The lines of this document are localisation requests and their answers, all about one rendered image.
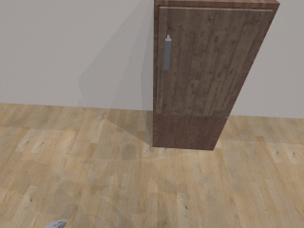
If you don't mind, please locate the cupboard door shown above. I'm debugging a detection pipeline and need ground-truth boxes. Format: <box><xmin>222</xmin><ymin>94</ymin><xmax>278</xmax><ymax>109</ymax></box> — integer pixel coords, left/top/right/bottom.
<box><xmin>156</xmin><ymin>7</ymin><xmax>274</xmax><ymax>117</ymax></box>

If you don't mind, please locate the handle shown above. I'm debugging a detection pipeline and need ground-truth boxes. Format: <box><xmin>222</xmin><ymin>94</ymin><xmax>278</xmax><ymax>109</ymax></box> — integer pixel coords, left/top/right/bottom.
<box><xmin>163</xmin><ymin>34</ymin><xmax>172</xmax><ymax>70</ymax></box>

